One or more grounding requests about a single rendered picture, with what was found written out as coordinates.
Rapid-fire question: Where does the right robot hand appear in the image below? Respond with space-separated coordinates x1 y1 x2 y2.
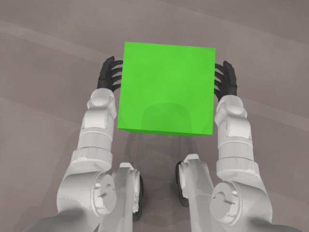
214 61 237 102

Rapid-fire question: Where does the robot right shin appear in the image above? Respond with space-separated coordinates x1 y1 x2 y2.
182 154 208 198

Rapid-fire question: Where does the left robot hand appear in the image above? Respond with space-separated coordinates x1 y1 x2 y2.
97 56 123 92

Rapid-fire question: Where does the right robot upper arm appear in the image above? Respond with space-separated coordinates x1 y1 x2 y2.
210 180 302 232

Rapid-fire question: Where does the carton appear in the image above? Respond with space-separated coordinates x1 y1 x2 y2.
117 42 215 136

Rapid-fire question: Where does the robot left forearm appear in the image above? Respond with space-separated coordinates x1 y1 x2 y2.
56 88 117 202

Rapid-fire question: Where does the robot right forearm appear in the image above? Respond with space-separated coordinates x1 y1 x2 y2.
214 95 268 196

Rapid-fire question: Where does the left robot upper arm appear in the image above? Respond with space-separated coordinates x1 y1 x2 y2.
22 171 117 232

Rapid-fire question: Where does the left robot foot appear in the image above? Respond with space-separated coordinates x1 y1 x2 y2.
132 176 143 221

